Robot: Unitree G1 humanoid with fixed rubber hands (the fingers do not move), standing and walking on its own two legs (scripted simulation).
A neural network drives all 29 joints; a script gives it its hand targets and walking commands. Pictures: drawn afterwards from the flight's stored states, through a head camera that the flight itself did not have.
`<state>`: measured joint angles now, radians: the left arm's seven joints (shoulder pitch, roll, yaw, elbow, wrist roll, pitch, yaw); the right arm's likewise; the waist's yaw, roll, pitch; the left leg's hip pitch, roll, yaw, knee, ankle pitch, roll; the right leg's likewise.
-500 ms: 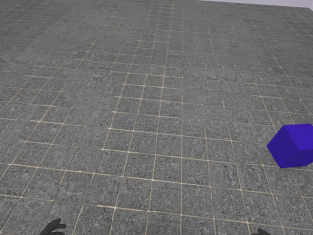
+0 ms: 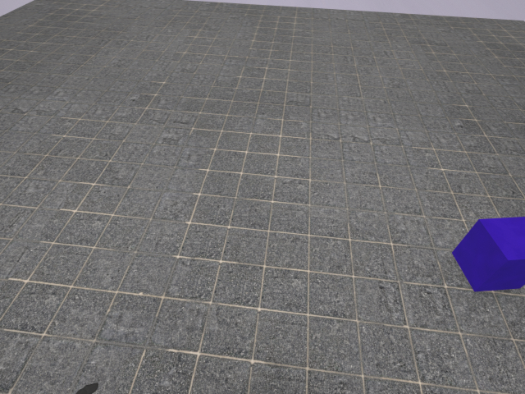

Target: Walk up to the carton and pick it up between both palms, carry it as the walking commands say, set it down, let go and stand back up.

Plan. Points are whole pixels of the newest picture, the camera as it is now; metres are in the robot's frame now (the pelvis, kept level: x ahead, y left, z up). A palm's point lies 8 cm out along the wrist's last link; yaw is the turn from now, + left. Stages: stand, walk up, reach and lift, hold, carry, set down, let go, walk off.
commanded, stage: stand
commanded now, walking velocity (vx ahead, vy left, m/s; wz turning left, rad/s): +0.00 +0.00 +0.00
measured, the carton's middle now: (499, 254) +0.85 -0.99 -0.65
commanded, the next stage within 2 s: walk up in 0.06 s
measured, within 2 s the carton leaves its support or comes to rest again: neither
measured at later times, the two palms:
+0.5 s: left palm (96, 367) +0.20 +0.27 -0.08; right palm out of the picture +0.03 -0.40 -0.08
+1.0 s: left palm (244, 253) +0.44 +0.06 -0.10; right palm out of the picture -0.01 -0.45 -0.06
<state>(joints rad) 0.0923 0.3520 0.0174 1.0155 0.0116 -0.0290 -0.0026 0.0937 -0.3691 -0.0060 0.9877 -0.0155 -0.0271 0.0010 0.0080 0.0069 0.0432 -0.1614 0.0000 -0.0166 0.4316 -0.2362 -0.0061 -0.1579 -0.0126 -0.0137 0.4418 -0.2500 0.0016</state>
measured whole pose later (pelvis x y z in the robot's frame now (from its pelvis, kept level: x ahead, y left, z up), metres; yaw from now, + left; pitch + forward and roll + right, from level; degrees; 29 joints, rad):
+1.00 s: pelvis +0.16 -0.14 -0.01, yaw -31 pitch +0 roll +1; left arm 0.21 0.46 0.09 0.77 0.02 0.01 -0.12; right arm 0.37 -0.45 -0.09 0.86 -0.03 -0.13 0.00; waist -0.06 -0.09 0.01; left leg -0.14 0.06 0.20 0.47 -0.32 0.00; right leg -0.54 -0.06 0.05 0.96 -0.23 0.00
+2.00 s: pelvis +0.40 -0.45 -0.02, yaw -50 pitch -1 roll +1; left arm 0.30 0.44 0.08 0.76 0.00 -0.08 -0.04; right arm 0.31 -0.46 -0.05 0.78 0.00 -0.08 0.03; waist 0.02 0.02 0.05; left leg -0.43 0.10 0.05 1.07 -0.46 0.02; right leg -0.33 -0.03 -0.04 0.64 -0.29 -0.03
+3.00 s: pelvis +0.50 -0.58 -0.01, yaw -51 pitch -1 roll +0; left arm 0.05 0.38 0.02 1.02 0.00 -0.04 0.00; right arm 0.13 -0.40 -0.01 1.04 -0.01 -0.04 0.01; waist -0.02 -0.01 0.02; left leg -0.24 0.04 0.01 0.54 -0.28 -0.03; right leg -0.28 -0.03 -0.06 0.55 -0.25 -0.01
